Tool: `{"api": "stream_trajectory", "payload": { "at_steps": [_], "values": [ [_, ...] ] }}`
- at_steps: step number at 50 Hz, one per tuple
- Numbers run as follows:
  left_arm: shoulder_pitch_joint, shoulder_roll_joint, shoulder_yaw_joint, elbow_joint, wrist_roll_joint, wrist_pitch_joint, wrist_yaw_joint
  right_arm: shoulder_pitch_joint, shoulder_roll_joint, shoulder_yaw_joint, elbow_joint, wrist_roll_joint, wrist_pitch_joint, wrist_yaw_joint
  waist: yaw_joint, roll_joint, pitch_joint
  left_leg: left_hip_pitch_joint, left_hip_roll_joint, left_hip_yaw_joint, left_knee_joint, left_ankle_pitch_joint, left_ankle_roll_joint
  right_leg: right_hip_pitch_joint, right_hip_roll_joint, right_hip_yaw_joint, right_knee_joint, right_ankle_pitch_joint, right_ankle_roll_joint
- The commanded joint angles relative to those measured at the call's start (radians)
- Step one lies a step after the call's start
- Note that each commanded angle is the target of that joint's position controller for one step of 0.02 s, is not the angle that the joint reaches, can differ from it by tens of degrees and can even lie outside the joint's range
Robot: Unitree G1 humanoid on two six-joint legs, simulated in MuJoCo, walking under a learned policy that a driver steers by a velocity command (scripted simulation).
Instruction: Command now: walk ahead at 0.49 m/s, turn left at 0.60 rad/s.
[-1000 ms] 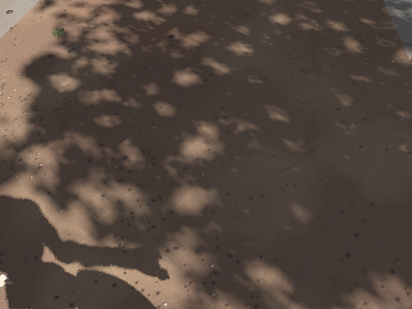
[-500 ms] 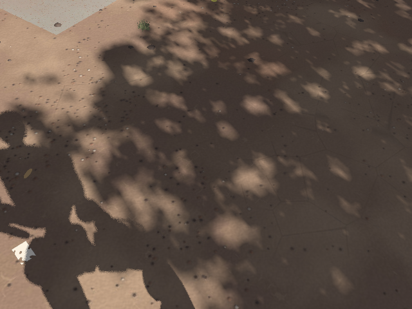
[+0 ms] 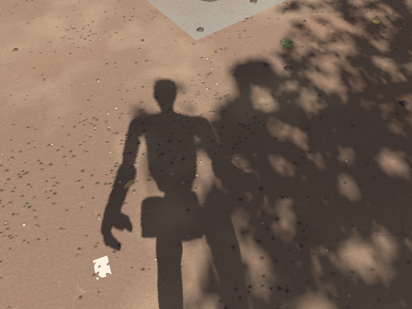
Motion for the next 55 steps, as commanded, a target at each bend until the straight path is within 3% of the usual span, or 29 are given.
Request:
{"api": "stream_trajectory", "payload": {
  "at_steps": [1,5,7,8,9,10,11,12,13,14,15,16,18,21,27,30,34,37,39,40,41,42,43,44,45,46,47,50,55],
  "values": [
    [-0.033,0.099,0.017,-0.044,-0.002,-0.019,0.001,-0.098,0.004,0.015,-0.092,0.004,-0.014,0.018,-0.02,-0.138,0.039,0.009,0.027,0.034,-0.17,0.133,0.0,-0.045,-0.234,0.056,-0.137,0.371,-0.098],
    [0.032,0.139,0.025,0.0,-0.004,-0.007,0.013,-0.202,0.008,0.023,-0.129,0.0,-0.013,0.026,0.007,-0.13,0.068,0.079,0.013,0.12,-0.358,0.087,0.037,0.035,-0.26,-0.002,-0.121,0.489,-0.084],
    [0.051,0.165,0.028,0.02,-0.002,0.007,0.02,-0.183,-0.006,0.017,-0.128,-0.006,-0.012,0.015,-0.011,-0.14,0.037,0.147,-0.039,0.158,-0.404,-0.005,0.071,0.113,-0.271,-0.038,-0.01,0.785,-0.073],
    [0.052,0.182,0.03,0.027,-0.002,0.018,0.025,-0.127,-0.017,0.011,-0.113,-0.011,-0.015,0.006,-0.038,-0.147,0.0,0.216,-0.081,0.174,-0.421,-0.052,0.089,0.137,-0.269,-0.054,0.111,0.968,-0.068],
    [0.05,0.195,0.032,0.028,-0.005,0.027,0.029,-0.013,-0.034,0.001,-0.079,-0.016,-0.025,-0.003,-0.082,-0.145,-0.065,0.339,-0.122,0.168,-0.463,-0.053,0.111,0.124,-0.263,-0.061,0.283,1.032,-0.061],
    [0.038,0.199,0.031,0.02,-0.012,0.031,0.029,0.146,-0.06,-0.016,-0.026,-0.027,-0.036,-0.019,-0.155,-0.109,-0.155,0.556,-0.136,0.137,-0.553,0.029,0.137,0.022,-0.238,-0.08,0.523,0.901,-0.033],
    [0.065,0.139,0.017,-0.016,-0.003,0.027,0.024,0.233,-0.142,-0.039,-0.004,-0.029,-0.037,-0.038,-0.152,0.015,-0.262,0.823,0.091,-0.124,-0.522,0.147,0.179,-0.233,-0.189,-0.067,0.826,0.253,0.002],
    [0.095,0.101,0.01,-0.092,-0.026,0.037,0.014,0.196,-0.255,-0.07,-0.05,0.008,-0.025,-0.047,-0.103,0.2,-0.413,1.057,0.394,-0.669,-0.574,0.485,0.386,-0.567,0.011,0.027,1.206,-0.396,0.06],
    [-0.029,0.164,0.024,-0.099,-0.005,0.041,0.018,0.248,-0.213,-0.07,-0.05,0.038,-0.012,-0.061,-0.16,-0.027,-0.392,1.015,0.344,-0.55,-0.591,0.685,0.36,-0.628,-0.037,0.185,1.202,-0.275,0.058],
    [-0.082,0.126,0.01,-0.118,-0.022,0.036,0.017,0.19,-0.18,-0.06,-0.035,0.043,-0.014,-0.072,-0.125,-0.013,-0.264,0.895,0.316,-0.409,-0.598,0.805,0.342,-0.636,-0.072,0.194,1.15,-0.191,0.052],
    [-0.079,0.116,0.006,-0.103,-0.014,0.035,0.021,0.15,-0.127,-0.047,-0.024,0.046,-0.016,-0.073,-0.078,-0.062,-0.157,0.75,0.253,-0.329,-0.628,0.792,0.286,-0.601,-0.099,0.194,1.047,-0.162,0.053],
    [-0.078,0.118,0.008,-0.101,0.006,0.05,0.021,0.114,-0.101,-0.039,-0.026,0.05,-0.019,-0.078,-0.042,-0.062,-0.108,0.651,0.197,-0.284,-0.654,0.745,0.247,-0.557,-0.113,0.205,0.983,-0.156,0.058],
    [-0.033,0.113,0.009,-0.087,0.025,0.086,0.016,0.079,-0.078,-0.027,-0.03,0.045,-0.023,-0.074,0.001,-0.049,-0.107,0.534,0.149,-0.236,-0.684,0.756,0.218,-0.463,-0.107,0.201,0.908,-0.144,0.073],
    [-0.056,0.089,0.005,-0.095,0.018,0.106,0.014,0.102,-0.119,-0.04,-0.014,0.032,-0.03,-0.069,0.005,-0.046,-0.132,0.489,0.114,-0.213,-0.69,0.782,0.209,-0.457,-0.088,0.189,0.829,-0.079,0.086],
    [-0.216,0.109,0.01,-0.144,0.011,0.123,0.026,0.184,-0.122,-0.043,0.008,0.033,-0.01,-0.079,-0.053,0.008,-0.108,0.543,0.1,-0.302,-0.693,0.559,0.174,-0.542,-0.069,0.222,0.693,0.009,0.086],
    [-0.275,0.114,0.009,-0.163,0.005,0.123,0.03,0.219,-0.127,-0.047,0.014,0.027,-0.001,-0.084,-0.076,0.023,-0.086,0.593,0.111,-0.36,-0.671,0.516,0.177,-0.56,-0.049,0.238,0.624,-0.015,0.075],
    [-0.312,0.119,0.005,-0.182,-0.009,0.113,0.035,0.229,-0.141,-0.053,0.012,0.018,0.012,-0.086,-0.089,0.04,-0.071,0.623,0.116,-0.425,-0.606,0.598,0.183,-0.505,-0.003,0.248,0.523,-0.091,0.053],
    [-0.283,0.124,0.002,-0.183,-0.022,0.102,0.042,0.189,-0.152,-0.058,0.002,0.02,0.022,-0.086,-0.072,0.059,-0.065,0.603,0.095,-0.485,-0.573,0.588,0.153,-0.378,0.026,0.261,0.373,-0.117,0.035],
    [-0.202,0.123,0.003,-0.164,-0.016,0.089,0.05,0.115,-0.15,-0.058,-0.012,0.039,0.025,-0.087,-0.011,0.055,-0.056,0.516,0.034,-0.494,-0.532,0.43,0.082,-0.188,0.03,0.257,0.121,0.011,0.024],
    [-0.158,0.156,0.011,-0.155,-0.004,0.08,0.06,0.109,-0.121,-0.049,-0.025,0.049,0.022,-0.088,-0.001,-0.01,-0.08,0.424,-0.019,-0.444,-0.451,0.241,0.029,-0.043,-0.071,0.321,0.022,0.113,0.005],
    [-0.199,0.245,0.022,-0.181,0.002,0.081,0.068,0.193,-0.034,-0.029,-0.039,0.054,0.021,-0.09,-0.063,-0.266,-0.116,0.265,-0.158,-0.244,-0.23,-0.269,-0.033,0.091,-0.348,0.581,0.001,0.393,-0.079],
    [-0.158,0.256,0.027,-0.172,-0.014,0.096,0.056,0.225,-0.127,-0.053,-0.026,0.022,0.033,-0.095,-0.048,-0.279,-0.132,0.192,-0.228,-0.123,-0.066,-0.544,-0.047,0.038,-0.438,0.695,0.028,0.603,-0.209],
    [-0.109,0.184,0.002,-0.166,-0.024,0.099,0.052,0.234,-0.146,-0.067,0.007,-0.014,0.036,-0.091,-0.059,-0.09,-0.062,0.189,-0.186,-0.179,0.033,-0.502,-0.055,0.028,-0.367,0.551,0.116,0.846,-0.169],
    [-0.145,0.222,0.018,-0.166,-0.013,0.102,0.054,0.236,-0.108,-0.056,-0.006,0.006,0.042,-0.086,-0.069,-0.256,-0.123,0.157,-0.169,-0.102,0.126,-0.486,-0.076,0.025,-0.418,0.579,0.085,0.71,-0.234],
    [-0.192,0.175,0.01,-0.181,-0.006,0.106,0.046,0.196,-0.14,-0.059,0.007,0.009,0.053,-0.078,-0.064,-0.206,-0.086,0.153,-0.112,-0.107,0.139,-0.38,-0.082,-0.032,-0.329,0.516,0.003,0.375,-0.191],
    [-0.226,0.152,0.003,-0.183,0.0,0.105,0.043,0.158,-0.149,-0.062,0.005,0.015,0.059,-0.056,-0.061,-0.236,-0.053,0.154,-0.106,-0.09,0.125,-0.295,-0.086,-0.064,-0.245,0.441,-0.031,0.154,-0.148],
    [-0.224,0.144,0.001,-0.183,0.013,0.106,0.037,0.147,-0.139,-0.057,0.011,0.024,0.059,-0.04,-0.047,-0.236,-0.038,0.146,-0.106,-0.076,0.127,-0.259,-0.091,-0.065,-0.206,0.402,-0.062,0.025,-0.129],
    [-0.148,0.17,0.018,-0.147,0.005,0.08,0.036,0.081,-0.11,-0.046,-0.008,0.018,0.051,-0.011,-0.02,-0.208,-0.006,0.086,-0.089,-0.068,0.08,-0.186,-0.084,-0.014,-0.221,0.388,-0.126,-0.144,-0.12],
    [-0.059,0.18,0.036,-0.098,0.006,0.037,0.024,-0.013,-0.084,-0.032,-0.026,0.007,0.037,0.002,0.01,-0.179,0.013,0.014,-0.032,-0.055,-0.047,-0.131,-0.079,0.071,-0.283,0.347,-0.171,-0.147,-0.14]
  ]
}}
Velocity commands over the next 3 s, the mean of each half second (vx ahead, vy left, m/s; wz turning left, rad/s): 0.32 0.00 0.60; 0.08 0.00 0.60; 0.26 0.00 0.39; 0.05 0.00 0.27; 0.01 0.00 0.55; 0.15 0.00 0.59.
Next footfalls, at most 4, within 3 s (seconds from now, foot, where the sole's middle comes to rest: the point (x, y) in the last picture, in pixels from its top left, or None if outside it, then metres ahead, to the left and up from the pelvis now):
0.20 left None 0.28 0.10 -0.78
0.80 right None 0.43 -0.04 -0.78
1.34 left None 0.36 0.23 -0.78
1.82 right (194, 300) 0.50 0.12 -0.78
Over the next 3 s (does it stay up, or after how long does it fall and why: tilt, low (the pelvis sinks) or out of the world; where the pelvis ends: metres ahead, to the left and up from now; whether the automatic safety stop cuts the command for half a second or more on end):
stays up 0.39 0.20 0.00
